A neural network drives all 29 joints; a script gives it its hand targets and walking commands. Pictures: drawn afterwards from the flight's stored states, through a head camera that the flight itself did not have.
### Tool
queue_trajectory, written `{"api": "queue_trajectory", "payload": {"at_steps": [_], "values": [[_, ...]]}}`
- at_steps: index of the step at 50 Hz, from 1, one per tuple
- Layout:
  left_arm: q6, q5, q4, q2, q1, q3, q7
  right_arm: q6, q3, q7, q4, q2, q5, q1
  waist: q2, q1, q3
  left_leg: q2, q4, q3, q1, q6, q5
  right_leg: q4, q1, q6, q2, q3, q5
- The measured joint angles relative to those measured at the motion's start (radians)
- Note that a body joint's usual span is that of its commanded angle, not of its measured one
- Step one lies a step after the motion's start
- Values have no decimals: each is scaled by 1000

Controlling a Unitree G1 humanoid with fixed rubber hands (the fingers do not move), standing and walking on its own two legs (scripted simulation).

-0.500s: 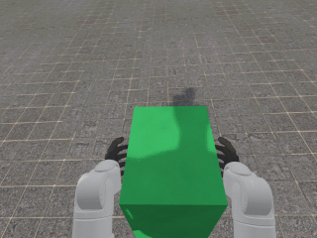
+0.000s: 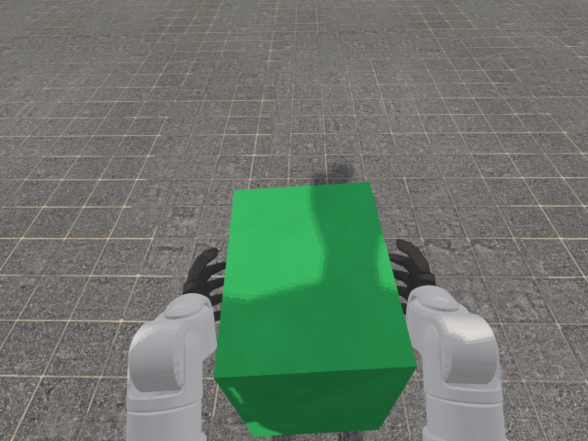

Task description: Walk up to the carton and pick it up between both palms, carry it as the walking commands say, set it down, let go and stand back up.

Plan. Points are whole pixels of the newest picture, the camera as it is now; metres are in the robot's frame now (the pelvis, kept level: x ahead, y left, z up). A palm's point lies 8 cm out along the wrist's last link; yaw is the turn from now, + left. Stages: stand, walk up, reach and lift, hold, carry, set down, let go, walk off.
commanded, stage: carry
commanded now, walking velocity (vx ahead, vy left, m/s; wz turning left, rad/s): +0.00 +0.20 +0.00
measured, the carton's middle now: (309, 314) +0.30 +0.01 +0.02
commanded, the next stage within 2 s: none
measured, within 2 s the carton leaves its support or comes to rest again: neither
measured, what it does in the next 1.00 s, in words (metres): steps on the spot: right foot, then left foot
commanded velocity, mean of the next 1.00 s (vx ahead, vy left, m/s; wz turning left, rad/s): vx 0.00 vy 0.00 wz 0.00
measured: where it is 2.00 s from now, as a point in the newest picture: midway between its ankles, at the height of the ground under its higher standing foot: outside the picture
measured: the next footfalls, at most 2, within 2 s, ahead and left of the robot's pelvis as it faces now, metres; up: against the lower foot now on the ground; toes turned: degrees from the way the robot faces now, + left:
right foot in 0.02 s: +0.02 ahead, -0.08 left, +0.00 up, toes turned -6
left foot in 0.24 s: +0.03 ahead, +0.17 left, +0.00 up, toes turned -15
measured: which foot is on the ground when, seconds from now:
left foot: down 0.00-0.02, up 0.04-0.22, down 0.24-1.00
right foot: up 0.00-0.00, down 0.02-1.00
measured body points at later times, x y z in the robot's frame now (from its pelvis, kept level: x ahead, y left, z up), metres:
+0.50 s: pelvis -0.04 +0.06 +0.02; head -0.07 +0.06 +0.47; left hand +0.23 +0.21 +0.10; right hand +0.25 -0.06 +0.11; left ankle -0.01 +0.17 -0.72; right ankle -0.02 -0.07 -0.72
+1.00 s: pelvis -0.07 +0.04 +0.02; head -0.09 +0.03 +0.47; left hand +0.21 +0.18 +0.09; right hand +0.22 -0.10 +0.10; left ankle -0.01 +0.17 -0.72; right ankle -0.02 -0.07 -0.72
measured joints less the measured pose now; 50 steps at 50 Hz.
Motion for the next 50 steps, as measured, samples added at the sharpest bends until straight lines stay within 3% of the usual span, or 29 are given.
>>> {"api": "queue_trajectory", "payload": {"at_steps": [3,5,7,10,13,18,26,40,50], "values": [[-11,3,57,-3,-8,-14,-5,-2,-12,0,11,-7,-3,27,74,-13,-6,10,65,-30,-32,-12,-74,-97,33,-45,22,-25,81],[-4,9,80,-2,-6,-26,-12,1,-4,-7,0,-14,6,67,73,-21,-6,-8,175,-74,-55,-29,-158,-128,47,-49,9,-26,104],[-2,14,74,-1,-1,-30,-25,9,6,-21,-24,-17,16,85,63,-29,-5,-2,214,-98,-48,-41,-162,-159,58,-41,-2,-20,127],[-6,22,46,-3,-8,-32,-36,18,3,-31,-61,-16,21,71,52,-47,-14,28,95,-110,11,-56,-140,-176,52,-26,-15,-18,148],[-10,41,34,-6,-25,-29,-43,10,-10,-26,-57,-10,21,42,33,-64,-27,41,-89,-103,89,-63,28,-146,33,-4,-33,-21,140],[11,54,59,2,12,-20,-44,20,-1,-8,35,-7,10,27,13,-33,-47,38,-92,-79,106,-54,10,-196,62,17,-35,0,180],[25,26,76,0,2,-7,-18,33,-10,0,58,-3,-5,10,21,4,-70,41,-116,-75,106,-41,40,-257,77,26,-29,2,233],[20,38,122,-5,-21,-8,-25,26,-23,2,71,-6,-7,21,31,-28,-75,50,-135,-70,86,-49,77,-268,49,14,-19,6,267],[3,45,107,-2,-9,-8,-41,16,-9,-6,60,-6,-5,22,40,-27,-56,67,-136,-79,68,-69,94,-256,26,-9,-2,-2,272]]}}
